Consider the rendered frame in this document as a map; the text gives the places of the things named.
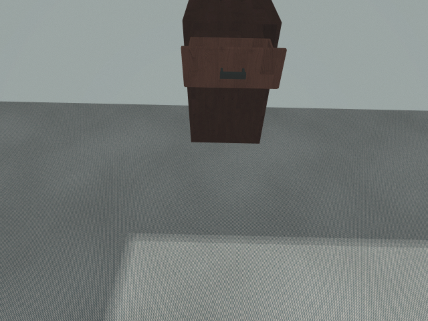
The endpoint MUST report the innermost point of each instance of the drawer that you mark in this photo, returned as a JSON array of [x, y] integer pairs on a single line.
[[203, 59]]

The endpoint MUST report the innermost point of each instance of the handle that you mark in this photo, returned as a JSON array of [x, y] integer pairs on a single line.
[[233, 75]]

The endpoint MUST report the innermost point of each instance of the cabinet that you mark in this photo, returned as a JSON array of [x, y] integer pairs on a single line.
[[229, 115]]

